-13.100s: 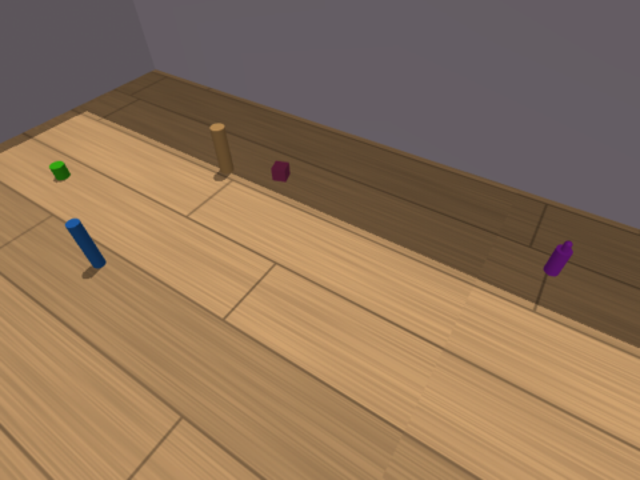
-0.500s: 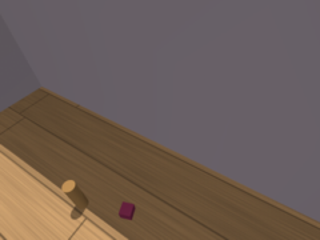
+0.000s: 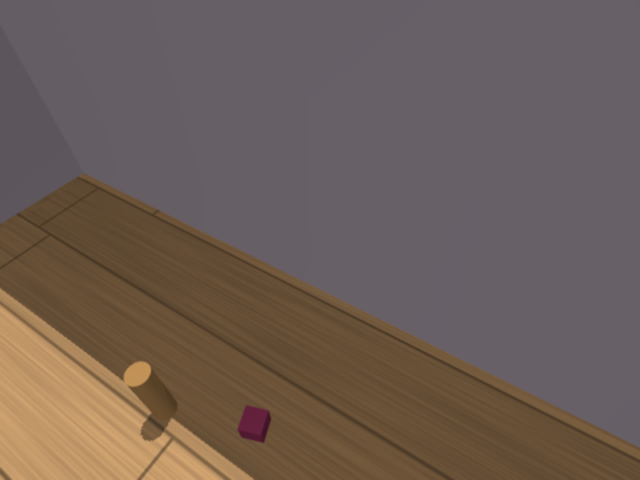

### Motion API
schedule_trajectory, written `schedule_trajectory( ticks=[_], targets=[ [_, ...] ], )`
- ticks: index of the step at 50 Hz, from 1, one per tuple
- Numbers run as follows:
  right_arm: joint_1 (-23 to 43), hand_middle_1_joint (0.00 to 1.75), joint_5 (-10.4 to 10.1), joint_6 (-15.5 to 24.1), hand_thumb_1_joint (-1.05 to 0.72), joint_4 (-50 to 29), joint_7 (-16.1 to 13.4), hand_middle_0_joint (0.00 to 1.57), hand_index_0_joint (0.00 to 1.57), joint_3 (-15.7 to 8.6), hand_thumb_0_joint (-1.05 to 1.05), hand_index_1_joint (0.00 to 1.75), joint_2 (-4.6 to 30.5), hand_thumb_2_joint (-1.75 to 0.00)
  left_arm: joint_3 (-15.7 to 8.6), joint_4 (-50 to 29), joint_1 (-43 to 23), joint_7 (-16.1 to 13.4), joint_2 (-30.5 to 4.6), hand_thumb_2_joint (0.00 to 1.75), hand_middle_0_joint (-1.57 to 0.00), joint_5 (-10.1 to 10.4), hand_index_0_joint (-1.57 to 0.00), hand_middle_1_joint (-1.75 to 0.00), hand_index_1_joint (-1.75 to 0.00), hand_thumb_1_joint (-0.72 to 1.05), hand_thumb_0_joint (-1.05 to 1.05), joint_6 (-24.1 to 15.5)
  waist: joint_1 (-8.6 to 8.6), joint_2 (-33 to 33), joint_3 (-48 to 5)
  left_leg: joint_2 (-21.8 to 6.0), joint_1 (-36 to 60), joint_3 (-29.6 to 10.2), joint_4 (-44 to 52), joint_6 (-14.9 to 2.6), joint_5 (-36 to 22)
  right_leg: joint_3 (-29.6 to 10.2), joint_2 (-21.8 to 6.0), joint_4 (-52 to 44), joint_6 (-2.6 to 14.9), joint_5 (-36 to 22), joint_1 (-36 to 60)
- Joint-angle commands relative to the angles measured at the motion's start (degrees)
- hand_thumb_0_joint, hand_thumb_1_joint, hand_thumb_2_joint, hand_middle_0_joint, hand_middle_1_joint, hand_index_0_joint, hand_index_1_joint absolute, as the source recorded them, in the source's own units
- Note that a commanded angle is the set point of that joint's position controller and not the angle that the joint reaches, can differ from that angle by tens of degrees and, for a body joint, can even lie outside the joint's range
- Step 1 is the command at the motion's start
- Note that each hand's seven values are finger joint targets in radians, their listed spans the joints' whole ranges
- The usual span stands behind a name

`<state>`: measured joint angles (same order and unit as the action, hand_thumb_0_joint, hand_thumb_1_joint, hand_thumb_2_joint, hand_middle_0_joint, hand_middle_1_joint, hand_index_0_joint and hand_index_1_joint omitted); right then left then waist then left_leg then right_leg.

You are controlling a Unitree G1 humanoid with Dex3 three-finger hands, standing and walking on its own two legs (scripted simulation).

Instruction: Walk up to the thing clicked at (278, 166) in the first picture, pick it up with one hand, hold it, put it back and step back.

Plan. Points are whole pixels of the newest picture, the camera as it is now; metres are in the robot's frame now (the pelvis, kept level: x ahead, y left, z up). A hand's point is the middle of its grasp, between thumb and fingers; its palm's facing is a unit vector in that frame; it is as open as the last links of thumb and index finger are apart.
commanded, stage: stand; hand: left
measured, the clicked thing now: (254, 424) +0.46 +0.24 -0.75
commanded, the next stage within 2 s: walk up in 0.76 s
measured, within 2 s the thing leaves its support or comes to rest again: neither
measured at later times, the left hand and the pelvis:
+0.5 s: hand out of the picture +0.08 +0.26 -0.16, palm faces -0.03 -0.94 -0.35, open 7.4 cm; pelvis +0.00 +0.00 +0.00, yaw +0 degrees
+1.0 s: hand out of the picture +0.08 +0.26 -0.16, palm faces -0.03 -0.94 -0.35, open 7.4 cm; pelvis +0.02 +0.00 -0.01, yaw -1 degrees
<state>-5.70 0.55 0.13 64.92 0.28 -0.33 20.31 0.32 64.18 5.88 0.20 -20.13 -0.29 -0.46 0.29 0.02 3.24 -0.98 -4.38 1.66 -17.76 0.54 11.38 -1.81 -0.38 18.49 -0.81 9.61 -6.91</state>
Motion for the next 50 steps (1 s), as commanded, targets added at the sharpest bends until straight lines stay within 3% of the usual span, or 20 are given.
schedule_trajectory(
  ticks=[1,21,37,38,39,40,42,44,45,48,50],
  targets=[
    [1.7,0.30,-0.1,1.5,-0.90,-3.3,-0.6,0.20,0.20,-2.2,0.00,0.30,12.3,-0.90,-2.1,-3.2,-1.6,-0.8,-12.2,0.90,-0.20,-0.1,-0.20,-0.30,-0.30,0.90,0.00,-1.5,-0.13,0.2,-5.2,-6.9,0.9,-5.5,2.7,-1.51,-8.7,-4.8,-6.7,-2.2,1.86,-10.9,1.0],
    [1.2,0.30,-0.1,1.6,-0.90,-3.6,-0.7,0.20,0.20,-2.3,0.00,0.30,12.2,-0.90,-2.3,-3.4,-1.5,-0.8,-12.5,0.90,-0.20,-0.1,-0.20,-0.30,-0.30,0.90,0.00,-1.4,-0.07,-0.1,-5.2,-6.9,1.4,-5.5,3.0,-1.51,-9.9,-4.5,-6.7,-1.6,1.96,-10.4,0.7],
    [1.0,0.30,-0.1,1.4,-0.90,-3.6,-0.5,0.20,0.20,-2.3,0.00,0.30,12.0,-0.90,-2.1,-3.5,-1.1,-0.9,-12.4,0.90,-0.20,-0.2,-0.20,-0.30,-0.30,0.90,0.00,-1.4,0.05,-0.1,-4.0,-6.5,0.2,-5.5,3.0,-1.59,-6.8,-4.8,-6.7,-2.5,1.85,-9.0,0.5],
    [-0.7,0.30,0.7,1.7,-0.90,-4.9,-0.1,0.20,0.20,-3.5,0.00,0.30,12.8,-0.90,-3.6,-4.5,0.1,-0.4,-13.3,0.90,-0.20,-0.6,-0.20,-0.30,-0.30,0.90,0.00,-1.6,-0.26,-0.7,-5.9,-4.3,1.4,-3.5,1.7,-3.09,3.3,-4.5,-4.1,-1.8,2.49,0.5,0.8],
    [-1.1,0.30,1.0,1.7,-0.90,-4.7,0.0,0.20,0.20,-3.7,0.00,0.30,12.8,-0.90,-3.7,-4.4,-0.2,-0.3,-13.5,0.90,-0.20,-0.9,-0.20,-0.30,-0.30,0.90,0.00,-1.5,-0.06,-1.3,-4.6,-4.3,0.8,-3.7,1.5,-3.50,8.2,-5.0,-4.2,-1.5,3.06,5.8,-1.4],
    [-1.7,0.30,1.1,1.6,-0.90,-5.0,0.0,0.20,0.20,-3.9,0.00,0.30,12.9,-0.90,-4.0,-4.7,-0.7,-0.1,-13.4,0.90,-0.20,-1.0,-0.20,-0.30,-0.30,0.90,0.00,-1.4,0.14,-0.3,-2.8,-4.6,-1.2,-4.6,2.0,-3.88,12.2,-5.2,-4.0,-1.0,3.34,9.6,-2.7],
    [-1.6,0.30,1.1,1.7,-0.90,-5.6,0.1,0.20,0.20,-4.3,0.00,0.30,13.0,-0.90,-4.2,-5.1,0.1,0.0,-12.6,0.90,-0.20,-1.0,-0.20,-0.30,-0.30,0.90,0.00,-1.4,-0.27,0.8,0.3,-5.8,-2.1,-6.3,2.9,-4.86,15.0,-5.0,-3.1,0.5,3.63,11.6,-6.7],
    [-1.4,0.30,1.1,1.8,-0.90,-6.6,0.1,0.20,0.20,-4.5,0.00,0.30,13.1,-0.90,-4.2,-5.4,0.8,0.0,-12.0,0.90,-0.20,-1.1,-0.20,-0.30,-0.30,0.90,0.00,-1.5,-0.48,1.8,2.2,-7.2,-3.0,-7.5,2.8,-5.80,11.9,-3.9,-2.2,2.7,3.49,7.2,-7.3],
    [-1.8,0.30,1.1,2.1,-0.90,-6.9,0.0,0.20,0.20,-4.4,0.00,0.30,12.9,-0.90,-4.2,-5.8,1.1,0.0,-11.9,0.90,-0.20,-1.1,-0.20,-0.30,-0.30,0.90,0.00,-1.7,-0.47,1.8,1.2,-7.5,-2.5,-7.0,1.9,-5.87,7.0,-4.1,-2.5,3.5,3.34,1.8,-6.1],
    [-2.3,0.30,0.5,2.2,-0.90,-8.5,-0.2,0.20,0.20,-4.3,0.00,0.30,12.5,-0.90,-4.4,-6.7,2.0,-0.2,-12.9,0.90,-0.20,-0.8,-0.20,-0.30,-0.30,0.90,0.00,-2.2,-0.14,0.3,-2.0,-5.5,-1.5,-3.4,-3.3,-4.35,-4.3,-5.8,-4.1,4.1,4.32,-11.2,-1.2],
    [-2.1,0.30,0.4,2.0,-0.90,-9.5,-0.3,0.20,0.20,-4.3,0.00,0.30,11.7,-0.90,-4.6,-7.0,3.3,-0.5,-13.9,0.90,-0.20,-0.5,-0.20,-0.30,-0.30,0.90,0.00,-2.2,-0.41,-2.2,-4.3,-3.9,-1.2,-1.3,-7.4,-2.97,-7.1,-8.6,-6.2,3.5,5.74,-16.5,1.3]
  ],
)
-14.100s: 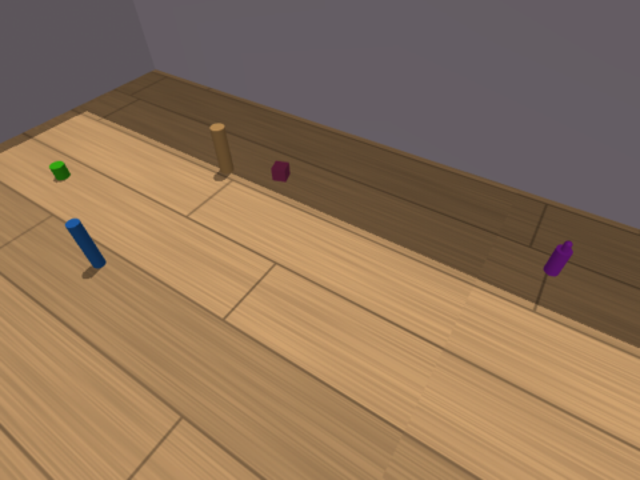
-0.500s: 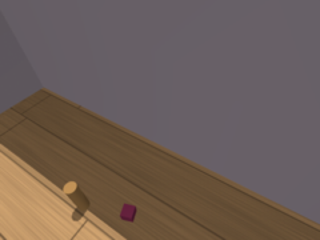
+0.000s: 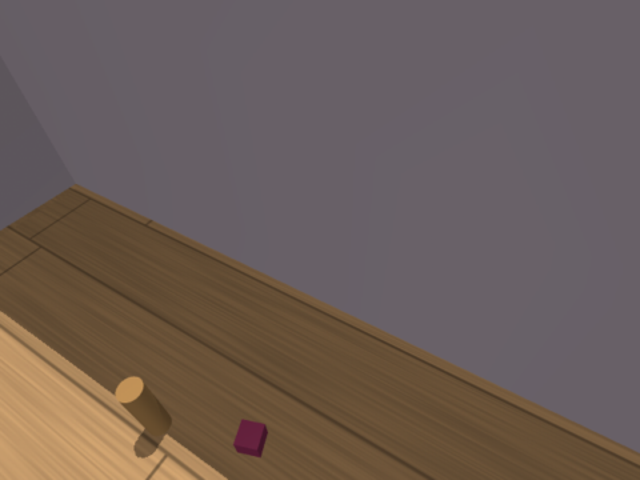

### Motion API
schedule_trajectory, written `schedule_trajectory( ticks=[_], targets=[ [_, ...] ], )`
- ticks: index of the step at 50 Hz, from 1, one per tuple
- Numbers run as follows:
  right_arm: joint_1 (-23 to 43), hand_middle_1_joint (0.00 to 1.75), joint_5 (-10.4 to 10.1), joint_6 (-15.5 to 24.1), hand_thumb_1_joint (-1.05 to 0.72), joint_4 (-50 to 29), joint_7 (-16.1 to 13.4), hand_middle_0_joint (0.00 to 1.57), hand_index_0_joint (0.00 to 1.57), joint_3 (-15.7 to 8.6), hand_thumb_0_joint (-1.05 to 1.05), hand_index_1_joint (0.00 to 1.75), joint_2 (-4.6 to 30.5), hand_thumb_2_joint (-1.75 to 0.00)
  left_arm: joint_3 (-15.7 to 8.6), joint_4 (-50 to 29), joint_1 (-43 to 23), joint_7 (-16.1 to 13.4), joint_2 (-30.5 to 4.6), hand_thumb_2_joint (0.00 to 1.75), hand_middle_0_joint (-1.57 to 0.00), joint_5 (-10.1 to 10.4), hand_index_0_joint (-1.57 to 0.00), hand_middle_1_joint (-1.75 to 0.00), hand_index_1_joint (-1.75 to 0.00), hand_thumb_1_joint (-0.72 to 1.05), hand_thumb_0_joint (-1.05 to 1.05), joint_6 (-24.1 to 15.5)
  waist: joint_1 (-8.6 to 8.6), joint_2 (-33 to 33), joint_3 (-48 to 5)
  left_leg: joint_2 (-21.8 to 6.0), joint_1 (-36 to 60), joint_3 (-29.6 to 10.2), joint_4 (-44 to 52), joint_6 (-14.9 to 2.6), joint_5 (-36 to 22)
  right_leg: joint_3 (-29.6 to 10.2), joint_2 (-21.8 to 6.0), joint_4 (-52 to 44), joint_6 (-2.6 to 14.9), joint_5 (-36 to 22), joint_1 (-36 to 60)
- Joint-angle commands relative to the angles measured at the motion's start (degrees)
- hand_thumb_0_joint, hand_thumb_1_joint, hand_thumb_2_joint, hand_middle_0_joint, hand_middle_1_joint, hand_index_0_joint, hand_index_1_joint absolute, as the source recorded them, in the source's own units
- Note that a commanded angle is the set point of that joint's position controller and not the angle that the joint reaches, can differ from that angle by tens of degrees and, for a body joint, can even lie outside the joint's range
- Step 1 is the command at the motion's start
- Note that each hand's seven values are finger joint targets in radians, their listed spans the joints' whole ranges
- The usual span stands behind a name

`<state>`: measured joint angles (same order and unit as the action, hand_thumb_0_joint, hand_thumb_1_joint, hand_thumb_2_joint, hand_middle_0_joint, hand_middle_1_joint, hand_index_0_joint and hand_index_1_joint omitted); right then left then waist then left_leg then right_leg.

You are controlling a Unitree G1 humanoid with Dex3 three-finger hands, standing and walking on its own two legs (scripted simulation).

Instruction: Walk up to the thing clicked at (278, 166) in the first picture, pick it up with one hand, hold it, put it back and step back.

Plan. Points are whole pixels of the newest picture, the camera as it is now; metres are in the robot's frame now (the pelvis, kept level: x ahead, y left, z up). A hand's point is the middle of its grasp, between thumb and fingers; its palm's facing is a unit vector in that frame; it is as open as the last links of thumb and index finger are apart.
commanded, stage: walk up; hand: left
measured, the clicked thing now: (251, 438) +0.43 +0.25 -0.74
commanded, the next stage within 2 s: stand in 1.58 s
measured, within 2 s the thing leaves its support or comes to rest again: neither
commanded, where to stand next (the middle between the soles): +0.05 +0.00 m, yaw +0 degrees
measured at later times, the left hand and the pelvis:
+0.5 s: hand out of the picture +0.15 +0.25 -0.15, palm faces -0.08 -0.93 -0.35, open 7.4 cm; pelvis +0.02 +0.01 +0.00, yaw -2 degrees
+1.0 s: hand out of the picture +0.10 +0.27 -0.15, palm faces -0.02 -0.95 -0.32, open 7.4 cm; pelvis +0.01 +0.02 +0.01, yaw -2 degrees
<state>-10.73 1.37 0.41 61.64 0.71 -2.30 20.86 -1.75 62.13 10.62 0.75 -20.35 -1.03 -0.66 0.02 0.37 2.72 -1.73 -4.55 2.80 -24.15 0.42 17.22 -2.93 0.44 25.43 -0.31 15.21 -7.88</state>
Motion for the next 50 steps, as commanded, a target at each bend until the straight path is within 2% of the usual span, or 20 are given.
schedule_trajectory(
  ticks=[1,5,8,10,13,14,15,16,17,18,19,20,22,24,26,28,30,35,43,50],
  targets=[
    [2.8,0.30,-0.4,1.6,-0.90,-6.6,-0.8,0.20,0.20,-2.3,0.00,0.30,11.0,-0.90,-2.7,-5.3,-1.3,-1.3,-14.3,0.90,-0.20,0.4,-0.20,-0.30,-0.30,0.90,0.00,-2.0,-0.16,-3.5,-4.6,-2.8,-1.6,-1.7,-2.2,-2.29,-12.9,-8.8,-8.2,-3.5,6.19,-23.5,4.0],
    [1.3,0.30,-0.2,1.5,-0.90,-7.0,-1.0,0.20,0.20,-2.6,0.00,0.30,10.9,-0.90,-2.7,-7.0,-1.5,-1.7,-14.5,0.90,-0.20,0.6,-0.20,-0.30,-0.30,0.90,0.00,-1.5,0.19,-4.5,-5.3,-2.7,-1.2,-1.3,-2.8,-2.28,-15.2,-9.3,-9.2,-1.0,7.66,-27.9,4.3],
    [-0.8,0.30,-0.3,1.6,-0.90,-6.7,-1.1,0.20,0.20,-3.4,0.00,0.30,12.4,-0.90,-2.1,-8.3,-3.8,-1.6,-12.2,0.90,-0.20,1.0,-0.20,-0.30,-0.30,0.90,0.00,-1.1,1.46,-0.6,-5.4,-5.8,6.9,-3.8,-0.3,-4.13,-24.0,-3.1,-4.6,5.3,4.94,-26.0,-3.1],
    [-2.4,0.30,-0.6,1.4,-0.90,-6.4,-1.3,0.20,0.20,-4.5,0.00,0.30,14.9,-0.90,-2.1,-8.9,-5.7,-1.5,-11.2,0.90,-0.20,0.9,-0.20,-0.30,-0.30,0.90,0.00,-0.8,2.47,3.4,-3.2,-10.3,11.9,-7.5,1.1,-7.39,-29.1,1.4,-0.6,10.4,2.99,-16.4,-10.9],
    [-3.0,0.30,0.0,1.3,-0.90,-7.3,-1.4,0.20,0.20,-4.7,0.00,0.30,14.7,-0.90,-1.9,-10.0,-7.3,-1.3,-10.1,0.90,-0.20,0.4,-0.20,-0.30,-0.30,0.90,0.00,-0.6,2.86,9.3,3.3,-16.8,8.7,-12.9,4.5,-12.77,-30.5,2.1,-0.4,13.8,3.06,14.8,-17.5],
    [-1.9,0.30,0.1,1.2,-0.90,-8.0,-1.2,0.20,0.20,-4.9,0.00,0.30,15.3,-0.90,-1.9,-10.1,-6.4,-1.0,-10.1,0.90,-0.20,0.3,-0.20,-0.30,-0.30,0.90,0.00,-0.8,2.15,9.6,4.6,-16.5,6.6,-12.0,4.5,-12.66,-28.6,2.5,-1.3,11.5,3.32,14.8,-16.1],
    [3.2,0.30,-0.2,1.0,-0.90,-8.6,-1.6,0.20,0.20,-3.6,0.00,0.30,13.5,-0.90,-1.5,-8.0,-4.8,-1.3,-8.6,0.90,-0.20,0.5,-0.20,-0.30,-0.30,0.90,0.00,-0.7,-0.35,7.1,4.1,-14.0,1.8,-7.3,0.7,-9.37,-36.7,1.3,-3.0,2.3,3.13,7.0,-7.9],
    [4.8,0.30,-1.1,0.7,-0.90,-9.3,-1.7,0.20,0.20,-3.2,0.00,0.30,12.9,-0.90,-1.8,-7.2,-2.4,-1.3,-9.5,0.90,-0.20,0.6,-0.20,-0.30,-0.30,0.90,0.00,-1.2,-1.50,4.3,0.2,-9.0,-0.2,-2.2,-3.7,-4.93,-37.9,0.3,-4.0,-4.3,3.52,-19.0,1.1],
    [5.4,0.30,-2.1,0.6,-0.90,-9.8,-1.7,0.20,0.20,-2.8,0.00,0.30,11.4,-0.90,-2.8,-5.7,0.6,-1.5,-12.6,0.90,-0.20,0.4,-0.20,-0.30,-0.30,0.90,0.00,-1.5,-2.58,0.3,-4.4,-5.1,-4.6,-0.5,-8.8,-1.71,-30.6,-3.8,-7.2,-1.4,5.05,-35.5,9.7],
    [4.4,0.30,-2.8,0.4,-0.90,-10.6,-1.6,0.20,0.20,-1.8,0.00,0.30,8.7,-0.90,-3.0,-6.4,1.8,-2.0,-15.0,0.90,-0.20,0.6,-0.20,-0.30,-0.30,0.90,0.00,-1.6,-3.42,-4.0,-8.2,-1.0,-7.1,0.1,-13.7,0.24,-17.5,-11.3,-14.0,-3.0,9.24,-39.0,11.8],
    [2.0,0.30,-2.6,-0.4,-0.90,-9.7,-2.0,0.20,0.20,-1.7,0.00,0.30,7.8,-0.90,-3.2,-7.1,-1.3,-1.9,-16.3,0.90,-0.20,0.6,-0.20,-0.30,-0.30,0.90,0.00,-1.5,-1.83,-7.7,-7.9,1.1,-6.2,-2.9,-15.0,0.07,9.1,-16.4,-19.8,-3.2,14.73,-43.4,8.2],
    [2.8,0.30,-1.8,-0.8,-0.90,-9.5,-2.1,0.20,0.20,-1.8,0.00,0.30,8.6,-0.90,-2.8,-8.3,-4.1,-2.0,-15.3,0.90,-0.20,0.2,-0.20,-0.30,-0.30,0.90,0.00,-1.4,-1.26,-7.6,-5.3,0.4,-6.7,-5.2,-16.3,-0.51,17.9,-16.0,-20.0,-3.3,15.00,-42.2,5.2],
    [2.3,0.30,-1.8,-0.7,-0.90,-8.6,-1.7,0.20,0.20,-1.6,0.00,0.30,9.3,-0.90,-1.9,-9.1,-7.9,-2.4,-13.2,0.90,-0.20,0.0,-0.20,-0.30,-0.30,0.90,0.00,-1.0,-0.07,-9.4,-2.6,-0.1,-8.7,-6.2,-14.5,-0.66,16.2,-11.4,-16.9,-3.3,12.74,-39.9,4.1],
    [-1.3,0.30,-1.9,-0.2,-0.90,-6.8,-1.7,0.20,0.20,-1.8,0.00,0.30,9.7,-0.90,-1.9,-9.8,-11.0,-2.3,-12.7,0.90,-0.20,0.2,-0.20,-0.30,-0.30,0.90,0.00,-0.7,2.26,-9.7,-4.6,-0.8,-4.5,-5.3,-3.6,0.12,2.0,-6.8,-14.4,-1.7,8.90,-39.1,3.5],
    [-2.3,0.30,-1.0,0.9,-0.90,-5.1,-1.8,0.20,0.20,-2.5,0.00,0.30,12.0,-0.90,-2.1,-9.7,-11.8,-1.7,-11.9,0.90,-0.20,1.2,-0.20,-0.30,-0.30,0.90,0.00,0.2,2.28,-3.8,-7.6,-5.1,1.9,-9.1,6.9,-1.22,-21.6,-1.2,-8.4,2.6,3.17,-27.2,1.5],
    [3.7,0.30,-1.1,1.5,-0.90,-6.5,-1.7,0.20,0.20,-3.0,0.00,0.30,15.6,-0.90,-2.3,-8.5,-9.2,-1.2,-11.1,0.90,-0.20,1.3,-0.20,-0.30,-0.30,0.90,0.00,1.3,-0.60,-0.4,-4.8,-10.6,-2.8,-13.6,5.1,-5.66,-23.5,0.5,-3.7,0.0,0.93,-7.4,0.3],
    [5.8,0.30,-1.4,1.6,-0.90,-5.9,-1.5,0.20,0.20,-2.3,0.00,0.30,13.2,-0.90,-2.4,-7.1,-9.8,-0.9,-11.0,0.90,-0.20,0.7,-0.20,-0.30,-0.30,0.90,0.00,1.2,-0.85,1.1,-3.3,-8.8,-5.6,-11.0,5.3,-3.94,-19.1,-0.3,-5.5,-3.0,1.87,-8.6,4.4],
    [5.0,0.30,-1.3,1.7,-0.90,-4.7,-1.7,0.20,0.20,-1.5,0.00,0.30,11.9,-0.90,-2.3,-5.4,-10.6,-0.6,-11.0,0.90,-0.20,1.1,-0.20,-0.30,-0.30,0.90,0.00,0.8,0.04,3.2,-7.1,-6.0,-1.3,-7.8,4.8,-1.94,-25.8,-0.2,-6.7,-3.4,2.58,-19.0,6.0],
    [7.5,0.30,-1.1,1.5,-0.90,-3.4,-1.6,0.20,0.20,-1.1,0.00,0.30,11.8,-0.90,-1.9,-2.4,-10.0,-0.2,-10.8,0.90,-0.20,0.8,-0.20,-0.30,-0.30,0.90,0.00,1.1,-0.39,1.4,-3.5,-6.4,-4.8,-9.3,9.5,-2.12,-11.2,-1.0,-6.7,-6.9,1.59,-10.4,4.5],
    [7.8,0.30,-1.2,1.3,-0.90,-2.5,-1.3,0.20,0.20,-1.1,0.00,0.30,11.6,-0.90,-2.2,-1.1,-9.0,-0.2,-11.2,0.90,-0.20,0.5,-0.20,-0.30,-0.30,0.90,0.00,0.4,0.20,-1.0,-4.2,-5.3,-1.7,-8.4,8.3,-1.75,-11.2,-1.7,-7.5,-9.4,1.65,-10.6,2.3]
  ],
)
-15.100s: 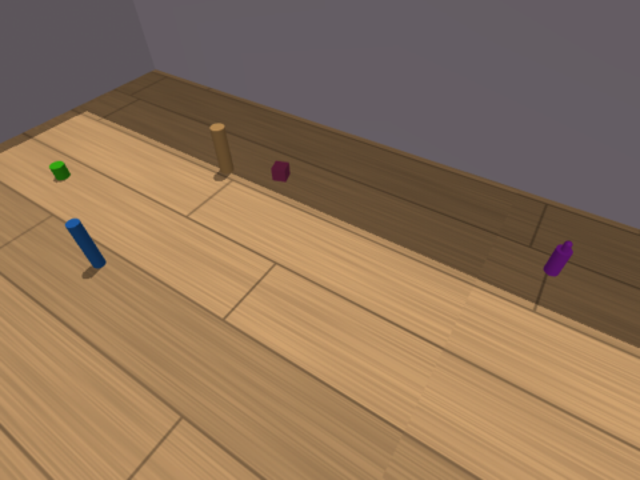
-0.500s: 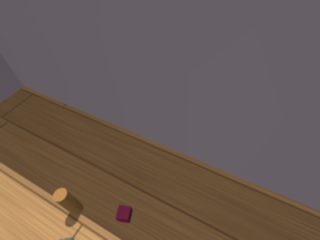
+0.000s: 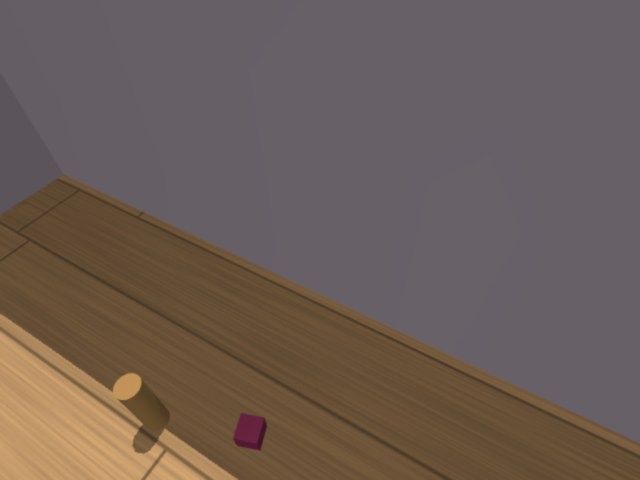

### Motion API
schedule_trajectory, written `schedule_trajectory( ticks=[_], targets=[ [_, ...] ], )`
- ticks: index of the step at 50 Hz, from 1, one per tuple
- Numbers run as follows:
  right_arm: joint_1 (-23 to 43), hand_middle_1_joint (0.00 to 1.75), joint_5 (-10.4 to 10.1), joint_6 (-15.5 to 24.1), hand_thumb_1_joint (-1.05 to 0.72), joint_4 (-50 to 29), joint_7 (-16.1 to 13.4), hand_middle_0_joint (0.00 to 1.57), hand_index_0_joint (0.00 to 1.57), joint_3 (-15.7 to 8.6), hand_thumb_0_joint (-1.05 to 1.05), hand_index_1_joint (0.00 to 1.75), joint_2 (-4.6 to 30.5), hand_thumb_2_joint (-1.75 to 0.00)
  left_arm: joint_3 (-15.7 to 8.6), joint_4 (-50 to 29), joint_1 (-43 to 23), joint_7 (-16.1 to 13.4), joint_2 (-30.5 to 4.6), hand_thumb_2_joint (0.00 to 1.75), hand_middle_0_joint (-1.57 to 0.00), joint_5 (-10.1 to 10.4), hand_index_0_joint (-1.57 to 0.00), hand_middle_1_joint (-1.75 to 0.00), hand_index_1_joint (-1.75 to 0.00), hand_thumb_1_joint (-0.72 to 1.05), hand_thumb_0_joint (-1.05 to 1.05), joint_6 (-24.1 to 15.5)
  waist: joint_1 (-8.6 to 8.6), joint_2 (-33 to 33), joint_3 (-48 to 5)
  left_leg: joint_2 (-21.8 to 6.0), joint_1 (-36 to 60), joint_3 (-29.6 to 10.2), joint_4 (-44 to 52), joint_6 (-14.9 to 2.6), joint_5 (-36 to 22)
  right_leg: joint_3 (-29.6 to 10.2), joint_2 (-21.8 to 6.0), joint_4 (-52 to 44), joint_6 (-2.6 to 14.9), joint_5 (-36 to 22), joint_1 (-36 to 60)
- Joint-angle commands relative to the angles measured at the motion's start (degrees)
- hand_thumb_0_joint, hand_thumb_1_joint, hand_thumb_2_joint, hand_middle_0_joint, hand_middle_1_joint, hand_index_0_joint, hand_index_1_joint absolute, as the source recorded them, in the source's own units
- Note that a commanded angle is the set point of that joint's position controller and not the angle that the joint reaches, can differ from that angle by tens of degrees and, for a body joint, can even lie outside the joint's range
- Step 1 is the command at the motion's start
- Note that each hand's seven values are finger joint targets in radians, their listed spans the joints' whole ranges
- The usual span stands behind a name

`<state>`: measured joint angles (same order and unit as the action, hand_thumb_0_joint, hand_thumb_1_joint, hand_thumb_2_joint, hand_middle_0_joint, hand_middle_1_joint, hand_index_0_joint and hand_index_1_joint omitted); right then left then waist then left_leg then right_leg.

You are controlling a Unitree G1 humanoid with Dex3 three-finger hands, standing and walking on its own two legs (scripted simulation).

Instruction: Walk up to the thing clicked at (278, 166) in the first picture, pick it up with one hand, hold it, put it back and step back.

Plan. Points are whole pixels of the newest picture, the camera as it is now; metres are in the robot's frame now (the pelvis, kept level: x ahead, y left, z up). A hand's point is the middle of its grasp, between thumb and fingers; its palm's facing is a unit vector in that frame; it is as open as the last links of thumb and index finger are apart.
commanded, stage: walk up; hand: left
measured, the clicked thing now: (250, 431) +0.42 +0.24 -0.75
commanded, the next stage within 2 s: stand in 0.58 s
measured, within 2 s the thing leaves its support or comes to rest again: neither
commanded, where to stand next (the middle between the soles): +0.04 -0.01 m, yaw +2 degrees
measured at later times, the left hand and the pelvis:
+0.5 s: hand out of the picture +0.06 +0.24 -0.16, palm faces +0.04 -0.95 -0.31, open 7.4 cm; pelvis -0.01 -0.01 +0.00, yaw +1 degrees
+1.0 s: hand out of the picture +0.08 +0.25 -0.15, palm faces -0.01 -0.94 -0.35, open 7.4 cm; pelvis +0.01 -0.01 +0.00, yaw +0 degrees
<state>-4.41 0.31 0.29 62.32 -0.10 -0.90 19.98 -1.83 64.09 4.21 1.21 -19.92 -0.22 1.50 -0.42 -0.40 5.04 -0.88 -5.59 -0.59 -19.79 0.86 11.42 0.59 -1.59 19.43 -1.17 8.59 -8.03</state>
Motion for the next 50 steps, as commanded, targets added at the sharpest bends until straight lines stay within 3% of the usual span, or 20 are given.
schedule_trajectory(
  ticks=[1,16,21,28,29,32,35,40,50],
  targets=[
    [1.3,0.30,-0.2,1.4,-0.90,-3.0,-0.5,0.20,0.20,-2.5,0.00,0.30,12.5,-0.90,-2.2,-3.3,-2.4,-0.7,-11.5,0.90,-0.20,-0.3,-0.20,-0.30,-0.30,0.90,0.00,-1.9,0.58,0.0,-7.1,-6.2,-0.7,-4.9,3.8,-2.23,-5.8,-5.2,-5.6,-3.3,2.49,-4.6,3.0],
    [0.6,0.30,-0.1,1.0,-0.90,-2.6,-0.4,0.20,0.20,-2.3,0.00,0.30,12.2,-0.90,-3.1,-3.4,-0.7,-0.9,-12.1,0.90,-0.20,-0.7,-0.20,-0.30,-0.30,0.90,0.00,-1.9,0.39,-0.8,-5.9,-5.6,-2.4,-5.2,2.5,-2.11,-3.4,-5.5,-5.8,-4.7,2.87,1.3,0.8],
    [0.9,0.30,0.0,1.4,-0.90,-2.5,-0.4,0.20,0.20,-2.0,0.00,0.30,12.5,-0.90,-3.0,-3.5,-0.1,-0.7,-11.7,0.90,-0.20,-0.5,-0.20,-0.30,-0.30,0.90,0.00,-1.8,-0.40,1.0,-6.1,-6.0,-4.7,-6.1,3.5,-2.30,-3.2,-5.1,-5.5,-3.0,2.82,-0.7,2.2],
    [-0.2,0.30,0.0,1.6,-0.90,-2.9,-0.5,0.20,0.20,-1.8,0.00,0.30,12.5,-0.90,-3.1,-4.3,-0.7,-0.7,-11.6,0.90,-0.20,-0.4,-0.20,-0.30,-0.30,0.90,0.00,-1.6,-0.21,1.0,-6.1,-5.9,-5.9,-6.4,3.5,-2.21,-3.9,-4.9,-5.5,-2.3,2.89,-1.5,3.1],
    [-0.5,0.30,0.7,1.5,-0.90,-2.2,-0.4,0.20,0.20,-1.6,0.00,0.30,11.9,-0.90,-2.1,-3.5,0.5,-0.7,-11.4,0.90,-0.20,-0.5,-0.20,-0.30,-0.30,0.90,0.00,-2.2,-0.34,2.2,-7.4,-5.8,-3.5,-5.6,4.1,-1.87,0.8,-6.1,-6.4,-4.2,2.90,4.4,2.3],
    [-1.3,0.30,0.7,1.4,-0.90,-2.0,-0.2,0.20,0.20,-1.6,0.00,0.30,12.2,-0.90,-2.0,-3.5,-0.9,-0.8,-12.3,0.90,-0.20,-0.6,-0.20,-0.30,-0.30,0.90,0.00,-2.8,0.09,0.9,-4.7,-5.8,-5.2,-6.1,4.9,-1.99,1.8,-6.0,-6.2,-4.3,2.58,5.5,1.5],
    [-1.7,0.30,0.6,1.5,-0.90,-1.9,-0.1,0.20,0.20,-1.6,0.00,0.30,12.4,-0.90,-1.6,-3.5,-0.3,-0.9,-12.6,0.90,-0.20,-0.6,-0.20,-0.30,-0.30,0.90,0.00,-3.1,-0.01,0.3,-3.7,-5.8,-4.5,-6.0,5.1,-1.89,0.5,-5.7,-5.8,-4.3,2.37,4.9,0.1],
    [-1.4,0.30,0.5,1.8,-0.90,-2.0,0.0,0.20,0.20,-1.6,0.00,0.30,12.6,-0.90,-1.1,-3.5,0.0,-1.0,-12.5,0.90,-0.20,-0.3,-0.20,-0.30,-0.30,0.90,0.00,-3.5,0.03,0.0,-6.0,-6.3,-1.9,-5.6,4.5,-1.93,-5.3,-5.3,-5.9,-2.8,2.46,-2.5,1.8],
    [-1.9,0.30,0.4,1.5,-0.90,-1.6,-0.1,0.20,0.20,-1.4,0.00,0.30,12.6,-0.90,-0.5,-3.3,0.3,-1.3,-12.6,0.90,-0.20,-0.2,-0.20,-0.30,-0.30,0.90,0.00,-3.4,0.23,0.6,-6.0,-6.3,-1.9,-4.9,4.9,-1.57,-6.1,-5.2,-6.0,-2.3,2.44,-5.3,2.9]
  ],
)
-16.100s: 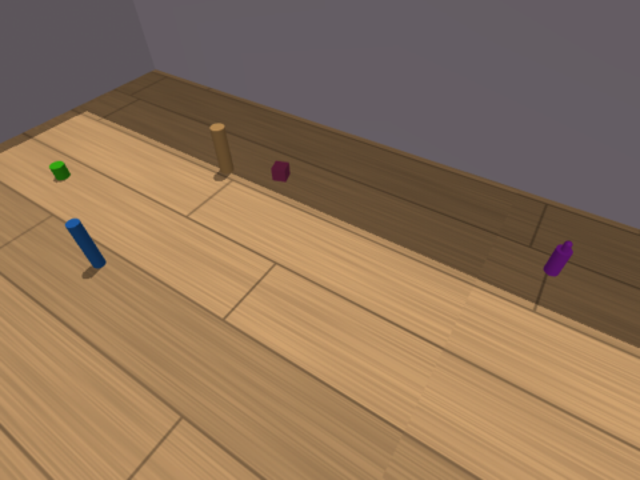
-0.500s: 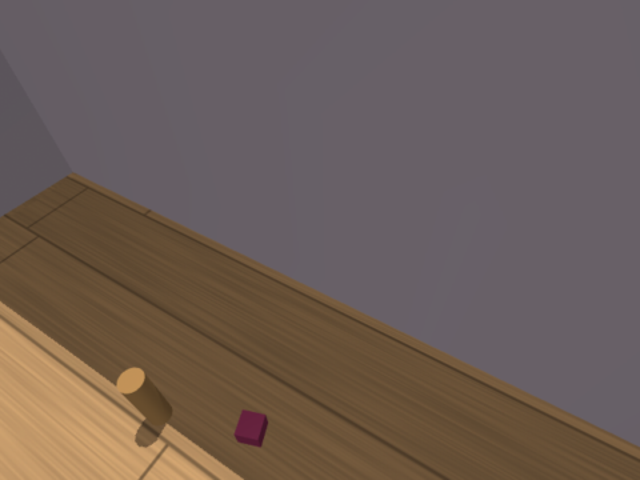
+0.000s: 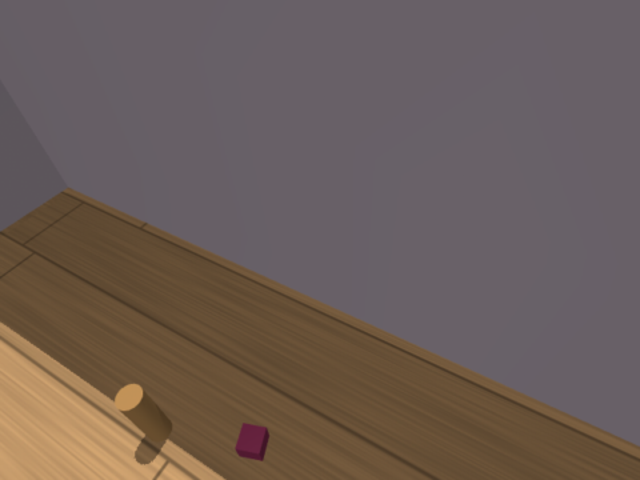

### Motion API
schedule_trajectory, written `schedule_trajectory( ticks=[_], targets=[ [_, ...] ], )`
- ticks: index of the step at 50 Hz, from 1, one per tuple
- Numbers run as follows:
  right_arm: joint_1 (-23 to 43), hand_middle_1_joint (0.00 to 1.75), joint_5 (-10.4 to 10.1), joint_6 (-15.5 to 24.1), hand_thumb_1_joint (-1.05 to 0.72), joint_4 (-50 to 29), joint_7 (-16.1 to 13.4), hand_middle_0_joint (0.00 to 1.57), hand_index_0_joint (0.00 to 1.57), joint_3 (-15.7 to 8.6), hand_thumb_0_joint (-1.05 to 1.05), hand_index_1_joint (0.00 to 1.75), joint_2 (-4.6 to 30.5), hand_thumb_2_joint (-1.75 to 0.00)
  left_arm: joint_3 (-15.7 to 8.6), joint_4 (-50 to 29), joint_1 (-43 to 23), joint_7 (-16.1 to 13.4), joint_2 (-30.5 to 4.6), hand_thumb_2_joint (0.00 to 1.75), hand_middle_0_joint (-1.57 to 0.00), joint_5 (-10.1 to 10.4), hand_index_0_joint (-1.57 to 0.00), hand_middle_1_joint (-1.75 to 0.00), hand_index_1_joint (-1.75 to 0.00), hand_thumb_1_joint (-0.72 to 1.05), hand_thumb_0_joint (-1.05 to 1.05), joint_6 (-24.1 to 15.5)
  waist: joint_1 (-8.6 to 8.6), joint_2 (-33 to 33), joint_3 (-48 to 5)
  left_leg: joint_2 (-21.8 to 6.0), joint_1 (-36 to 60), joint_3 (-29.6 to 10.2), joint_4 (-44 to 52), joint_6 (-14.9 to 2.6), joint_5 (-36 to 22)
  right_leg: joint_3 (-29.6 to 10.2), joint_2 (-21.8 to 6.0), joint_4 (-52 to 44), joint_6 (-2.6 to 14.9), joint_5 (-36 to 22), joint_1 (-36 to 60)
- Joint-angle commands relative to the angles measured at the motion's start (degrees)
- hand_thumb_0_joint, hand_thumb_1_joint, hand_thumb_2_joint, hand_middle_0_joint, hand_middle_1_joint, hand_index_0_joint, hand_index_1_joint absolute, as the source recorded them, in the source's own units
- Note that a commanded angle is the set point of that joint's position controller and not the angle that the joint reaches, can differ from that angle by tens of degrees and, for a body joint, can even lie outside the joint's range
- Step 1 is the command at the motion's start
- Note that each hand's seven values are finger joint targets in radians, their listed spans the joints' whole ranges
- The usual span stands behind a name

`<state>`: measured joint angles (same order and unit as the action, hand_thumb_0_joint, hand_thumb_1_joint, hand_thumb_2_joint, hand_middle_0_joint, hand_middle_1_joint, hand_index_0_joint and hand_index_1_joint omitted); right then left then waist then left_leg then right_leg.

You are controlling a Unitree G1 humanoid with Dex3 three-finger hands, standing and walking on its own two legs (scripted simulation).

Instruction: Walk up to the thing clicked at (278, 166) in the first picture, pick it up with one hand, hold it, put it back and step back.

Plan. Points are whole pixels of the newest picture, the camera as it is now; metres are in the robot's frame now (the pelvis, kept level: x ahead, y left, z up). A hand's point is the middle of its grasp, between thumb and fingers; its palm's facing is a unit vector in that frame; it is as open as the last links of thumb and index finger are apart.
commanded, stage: stand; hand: left
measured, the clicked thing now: (252, 441) +0.42 +0.25 -0.75
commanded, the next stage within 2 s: walk up in 0.58 s
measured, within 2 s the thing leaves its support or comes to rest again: neither
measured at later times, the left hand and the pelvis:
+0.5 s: hand out of the picture +0.09 +0.25 -0.15, palm faces -0.03 -0.94 -0.35, open 7.4 cm; pelvis +0.01 +0.00 +0.00, yaw +0 degrees
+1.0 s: hand out of the picture +0.07 +0.31 -0.19, palm faces -0.04 -0.93 -0.37, open 7.4 cm; pelvis -0.08 +0.05 -0.03, yaw +0 degrees
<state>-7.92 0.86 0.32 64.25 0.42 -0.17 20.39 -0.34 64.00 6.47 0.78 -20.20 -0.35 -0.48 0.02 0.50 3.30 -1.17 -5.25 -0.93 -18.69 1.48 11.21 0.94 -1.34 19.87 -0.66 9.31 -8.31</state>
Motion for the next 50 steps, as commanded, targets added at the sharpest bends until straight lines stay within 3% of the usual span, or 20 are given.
schedule_trajectory(
  ticks=[1,11,18,28,29,31,32,34,35,37,38,39,41,42,44,45,46,47,48,50],
  targets=[
    [2.2,0.30,-0.2,1.5,-0.90,-3.5,-0.6,0.20,0.20,-2.2,0.00,0.30,12.2,-0.90,-2.1,-3.3,-1.9,-0.9,-12.8,0.90,-0.20,0.0,-0.20,-0.30,-0.30,0.90,0.00,-1.4,-0.39,-0.6,-4.3,-6.0,-1.7,-4.6,3.7,-2.08,-6.4,-5.5,-6.2,-2.6,2.09,-6.0,2.8],
    [2.3,0.30,-0.2,1.4,-0.90,-3.5,-0.8,0.20,0.20,-2.2,0.00,0.30,12.5,-0.90,-1.7,-3.3,-1.8,-1.1,-12.5,0.90,-0.20,-0.2,-0.20,-0.30,-0.30,0.90,0.00,-1.5,-0.09,-0.6,-6.2,-6.5,0.8,-3.9,2.5,-2.09,-11.3,-5.3,-6.4,-1.9,1.76,-12.2,3.4],
    [2.6,0.30,-0.3,1.1,-0.90,-3.5,-0.7,0.20,0.20,-2.1,0.00,0.30,12.0,-0.90,-1.7,-3.0,-1.8,-1.2,-12.8,0.90,-0.20,-0.1,-0.20,-0.30,-0.30,0.90,0.00,-1.6,-0.06,-1.2,-4.2,-6.2,0.2,-3.9,3.4,-2.03,-7.8,-5.5,-6.1,-3.2,1.75,-8.6,2.2],
    [2.7,0.30,-0.4,1.3,-0.90,-3.7,-0.8,0.20,0.20,-2.1,0.00,0.30,11.9,-0.90,-1.9,-3.2,-2.0,-1.2,-12.9,0.90,-0.20,0.0,-0.20,-0.30,-0.30,0.90,0.00,-1.5,-0.10,-0.5,-4.6,-6.4,0.4,-3.8,3.6,-1.82,-9.5,-5.5,-6.1,-2.7,2.00,-10.4,3.1],
    [4.2,0.30,-1.3,0.2,-0.90,-4.3,-0.8,0.20,0.20,-3.4,0.00,0.30,14.9,-0.90,-4.5,-4.7,-2.9,-1.6,-15.9,0.90,-0.20,1.0,-0.20,-0.30,-0.30,0.90,0.00,-0.5,-0.62,-0.9,1.5,-5.7,-3.6,-4.0,-2.9,-3.01,-20.6,-6.0,-6.0,2.4,2.49,-22.9,-0.5],
    [2.7,0.30,-2.0,-0.4,-0.90,-5.7,-0.9,0.20,0.20,-3.6,0.00,0.30,14.1,-0.90,-4.8,-6.4,-1.2,-2.0,-15.3,0.90,-0.20,1.2,-0.20,-0.30,-0.30,0.90,0.00,0.0,-0.44,-1.1,-4.4,-5.4,-2.0,-2.7,-7.3,-3.68,-25.4,-5.0,-6.5,5.3,4.00,-28.4,1.9],
    [2.2,0.30,-2.1,-0.6,-0.90,-6.4,-0.9,0.20,0.20,-3.9,0.00,0.30,14.0,-0.90,-5.1,-7.1,-1.5,-2.0,-15.3,0.90,-0.20,1.2,-0.20,-0.30,-0.30,0.90,0.00,0.3,-0.15,-1.6,-7.0,-4.7,-1.7,-2.3,-9.7,-3.91,-24.6,-5.2,-7.0,5.9,5.05,-28.3,2.1],
    [2.3,0.30,-2.1,-1.3,-0.90,-7.9,-0.9,0.20,0.20,-4.4,0.00,0.30,13.5,-0.90,-5.5,-8.9,-2.1,-1.9,-16.0,0.90,-0.20,1.0,-0.20,-0.30,-0.30,0.90,0.00,1.0,-0.34,-3.7,-9.7,-2.1,-1.8,-0.7,-16.2,-3.70,-18.4,-7.8,-10.0,5.4,7.84,-28.6,0.3],
    [1.9,0.30,-2.0,-1.8,-0.90,-8.5,-1.0,0.20,0.20,-4.6,0.00,0.30,13.3,-0.90,-5.7,-10.0,-3.5,-2.0,-16.8,0.90,-0.20,0.6,-0.20,-0.30,-0.30,0.90,0.00,1.3,0.09,-6.2,-9.3,-0.1,-3.6,0.3,-20.4,-3.50,-11.7,-10.4,-12.7,4.4,9.86,-28.2,-1.2],
    [-0.3,0.30,-1.4,-3.1,-0.90,-9.6,-0.7,0.20,0.20,-5.0,0.00,0.30,12.3,-0.90,-6.0,-12.7,-6.2,-2.1,-17.7,0.90,-0.20,-0.6,-0.20,-0.30,-0.30,0.90,0.00,1.8,0.10,-12.5,-6.5,3.6,-7.3,-0.6,-34.7,-3.70,18.8,-16.6,-19.8,1.4,15.66,-24.8,-7.6],
    [-2.7,0.30,-1.2,-3.5,-0.90,-10.0,-0.6,0.20,0.20,-5.1,0.00,0.30,12.1,-0.90,-6.1,-13.7,-7.3,-2.2,-18.0,0.90,-0.20,-1.2,-0.20,-0.30,-0.30,0.90,0.00,1.9,1.11,-12.4,-5.8,1.6,-7.7,-4.1,-36.2,-4.12,22.3,-16.0,-20.5,2.7,16.35,-23.0,-9.8],
    [-3.7,0.30,-1.3,-3.5,-0.90,-10.5,-0.4,0.20,0.20,-5.6,0.00,0.30,12.4,-0.90,-6.0,-14.8,-9.0,-2.3,-17.5,0.90,-0.20,-1.3,-0.20,-0.30,-0.30,0.90,0.00,1.9,2.06,-12.2,-5.5,0.9,-7.2,-5.4,-37.1,-4.76,22.8,-14.4,-19.4,4.6,15.86,-22.0,-11.8],
    [-5.0,0.30,-1.2,-3.2,-0.90,-11.2,-0.3,0.20,0.20,-6.1,0.00,0.30,12.8,-0.90,-5.6,-16.2,-9.1,-2.4,-16.6,0.90,-0.20,-1.8,-0.20,-0.30,-0.30,0.90,0.00,2.2,2.00,-12.0,-5.3,1.1,-9.2,-3.2,-30.6,-3.98,18.5,-12.6,-16.2,7.7,12.95,-20.5,-9.8],
    [-5.9,0.30,-0.8,-3.0,-0.90,-11.3,-0.4,0.20,0.20,-6.3,0.00,0.30,12.8,-0.90,-5.6,-16.7,-8.6,-2.4,-16.6,0.90,-0.20,-1.7,-0.20,-0.30,-0.30,0.90,0.00,2.4,1.94,-10.6,-6.3,1.5,-8.9,-1.6,-24.8,-3.43,14.6,-11.5,-14.7,10.3,11.43,-19.5,-8.0],
    [-8.1,0.30,0.3,-2.3,-0.90,-10.5,-0.6,0.20,0.20,-6.6,0.00,0.30,12.2,-0.90,-5.4,-17.5,-8.2,-2.2,-15.6,0.90,-0.20,-0.8,-0.20,-0.30,-0.30,0.90,0.00,3.6,2.64,-7.0,-5.9,1.4,-5.8,0.4,-8.1,-2.81,1.9,-9.5,-10.2,17.5,8.11,-10.9,-8.7],
    [-6.2,0.30,1.8,-1.8,-0.90,-11.9,-0.8,0.20,0.20,-7.5,0.00,0.30,16.1,-0.90,-4.9,-18.3,-5.8,-2.2,-12.4,0.90,-0.20,-0.2,-0.20,-0.30,-0.30,0.90,0.00,4.0,1.25,4.5,-5.0,-7.3,-5.6,-13.2,-1.2,-4.60,-10.9,-6.6,-2.1,26.8,4.72,0.1,-13.0],
    [-2.5,0.30,2.2,-1.5,-0.90,-13.8,-0.7,0.20,0.20,-8.4,0.00,0.30,20.8,-0.90,-4.8,-18.3,-4.6,-2.6,-10.7,0.90,-0.20,-0.2,-0.20,-0.30,-0.30,0.90,0.00,4.5,-0.25,11.1,-4.7,-15.5,-4.9,-22.6,-1.2,-8.45,-25.6,-6.6,7.2,35.6,2.23,25.4,-19.5],
    [-2.5,0.30,1.2,-1.3,-0.90,-15.0,-0.6,0.20,0.20,-9.1,0.00,0.30,24.1,-0.90,-5.6,-18.1,-5.4,-3.2,-12.8,0.90,-0.20,-0.7,-0.20,-0.30,-0.30,0.90,0.00,4.7,2.67,14.0,-7.0,-21.7,-10.1,-29.5,0.7,-14.90,-24.4,-12.9,8.5,44.1,1.98,30.1,-16.3],
    [-0.5,0.30,1.1,-1.0,-0.90,-15.5,-1.0,0.20,0.20,-8.8,0.00,0.30,22.1,-0.90,-6.2,-17.5,-6.8,-3.4,-14.2,0.90,-0.20,-0.9,-0.20,-0.30,-0.30,0.90,0.00,4.8,1.99,9.8,-5.5,-20.6,-10.2,-27.2,-0.1,-15.76,-23.8,-15.5,7.9,49.6,2.19,28.1,-16.7],
    [5.3,0.30,1.5,-0.8,-0.90,-16.7,-2.1,0.20,0.20,-7.2,0.00,0.30,16.9,-0.90,-5.6,-15.7,-0.8,-3.3,-13.5,0.90,-0.20,0.1,-0.20,-0.30,-0.30,0.90,0.00,4.7,-2.55,5.4,-4.5,-13.3,-3.9,-13.8,-6.4,-12.21,-27.2,-15.2,8.1,53.7,1.77,20.9,-23.4]
  ],
)
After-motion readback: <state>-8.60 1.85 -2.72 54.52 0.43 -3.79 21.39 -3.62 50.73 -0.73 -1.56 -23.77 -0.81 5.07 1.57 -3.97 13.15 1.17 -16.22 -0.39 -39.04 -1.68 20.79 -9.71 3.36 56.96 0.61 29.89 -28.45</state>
